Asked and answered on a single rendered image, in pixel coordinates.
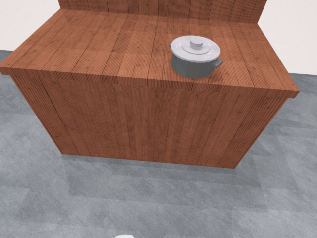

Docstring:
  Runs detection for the table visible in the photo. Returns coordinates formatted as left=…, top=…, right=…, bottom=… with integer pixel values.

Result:
left=0, top=0, right=300, bottom=169

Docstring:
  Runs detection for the pot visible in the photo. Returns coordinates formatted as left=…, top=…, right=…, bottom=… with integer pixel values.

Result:
left=169, top=44, right=223, bottom=79

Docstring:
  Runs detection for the knob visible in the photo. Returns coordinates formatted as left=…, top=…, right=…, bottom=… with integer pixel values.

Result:
left=190, top=38, right=203, bottom=47

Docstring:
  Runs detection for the lid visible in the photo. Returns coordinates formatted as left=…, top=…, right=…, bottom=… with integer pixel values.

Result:
left=171, top=36, right=220, bottom=63

